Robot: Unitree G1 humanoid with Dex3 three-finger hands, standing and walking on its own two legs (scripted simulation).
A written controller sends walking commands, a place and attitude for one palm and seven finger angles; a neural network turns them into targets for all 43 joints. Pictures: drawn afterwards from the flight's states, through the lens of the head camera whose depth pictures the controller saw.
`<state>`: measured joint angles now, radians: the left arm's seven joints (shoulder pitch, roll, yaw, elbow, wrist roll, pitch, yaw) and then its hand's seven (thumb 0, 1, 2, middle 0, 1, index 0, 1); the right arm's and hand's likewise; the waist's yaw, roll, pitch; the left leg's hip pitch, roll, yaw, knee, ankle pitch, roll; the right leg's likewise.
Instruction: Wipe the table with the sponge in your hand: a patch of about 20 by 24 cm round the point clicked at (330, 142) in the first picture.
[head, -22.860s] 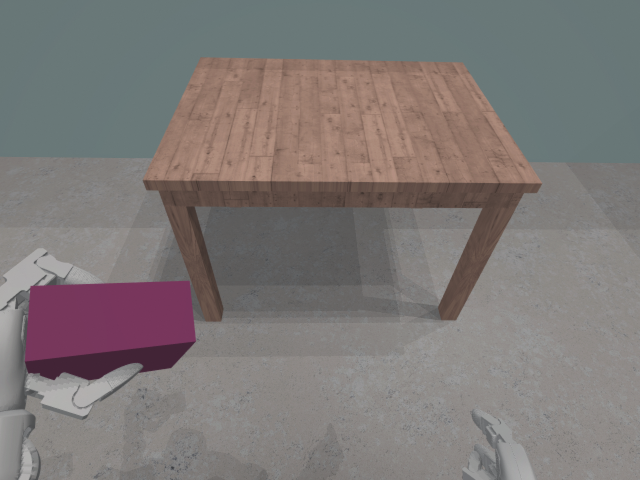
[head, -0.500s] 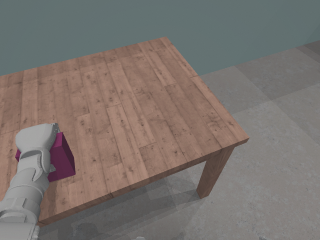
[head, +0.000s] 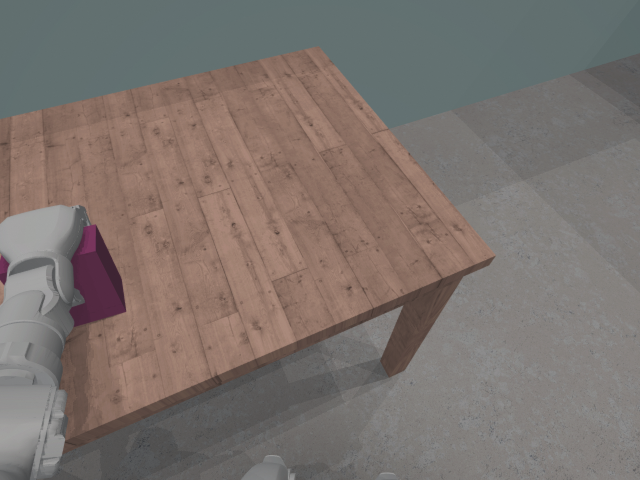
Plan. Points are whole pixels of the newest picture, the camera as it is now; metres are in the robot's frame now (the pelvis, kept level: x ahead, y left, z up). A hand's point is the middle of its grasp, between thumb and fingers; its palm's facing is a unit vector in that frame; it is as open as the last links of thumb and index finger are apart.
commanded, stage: wipe forward along the first lane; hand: left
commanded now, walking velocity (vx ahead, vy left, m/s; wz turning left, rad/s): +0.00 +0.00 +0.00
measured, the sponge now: (75, 290) +0.36 +0.37 -0.03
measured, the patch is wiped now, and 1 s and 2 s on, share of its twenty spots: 0.35 0.55 0.70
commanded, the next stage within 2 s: slide across to the middle lane in 0.42 s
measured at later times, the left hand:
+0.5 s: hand (60, 233) +0.43 +0.39 +0.02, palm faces -0.19 +0.03 -0.98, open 10.2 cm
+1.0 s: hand (94, 208) +0.46 +0.35 +0.03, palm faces -0.16 +0.04 -0.99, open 10.3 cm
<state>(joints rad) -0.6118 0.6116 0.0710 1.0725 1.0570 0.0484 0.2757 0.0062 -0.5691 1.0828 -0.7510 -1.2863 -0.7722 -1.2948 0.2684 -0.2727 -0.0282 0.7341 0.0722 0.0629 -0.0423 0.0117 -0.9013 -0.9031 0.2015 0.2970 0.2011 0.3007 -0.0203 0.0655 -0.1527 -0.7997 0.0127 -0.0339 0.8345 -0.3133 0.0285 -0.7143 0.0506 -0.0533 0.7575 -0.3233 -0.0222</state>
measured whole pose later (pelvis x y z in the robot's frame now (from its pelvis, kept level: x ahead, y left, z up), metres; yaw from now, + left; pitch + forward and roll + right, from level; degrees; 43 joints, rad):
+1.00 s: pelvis +0.03 +0.02 +0.01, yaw +1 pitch +18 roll -4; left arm -0.80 0.57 -0.08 1.13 1.03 0.18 0.26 0.00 -0.56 1.10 -0.71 -1.34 -0.73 -1.35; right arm 0.28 -0.25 -0.03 0.77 0.05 0.08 -0.01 0.01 -0.90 -0.90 0.20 0.30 0.20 0.30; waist -0.05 0.06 -0.15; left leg -0.77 -0.01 -0.04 0.79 -0.34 0.05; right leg -0.67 0.03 -0.05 0.68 -0.33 0.00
